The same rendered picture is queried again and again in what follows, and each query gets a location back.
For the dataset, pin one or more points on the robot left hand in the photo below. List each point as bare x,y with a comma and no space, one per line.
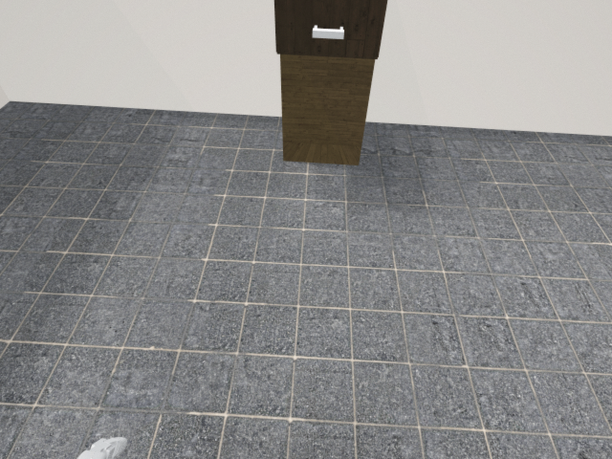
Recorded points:
105,449

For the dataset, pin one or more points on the drawer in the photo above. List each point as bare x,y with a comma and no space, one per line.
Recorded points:
362,21

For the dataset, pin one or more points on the cabinet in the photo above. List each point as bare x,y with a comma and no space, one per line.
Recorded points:
324,106

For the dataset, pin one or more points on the handle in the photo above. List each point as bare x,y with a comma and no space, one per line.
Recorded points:
328,33

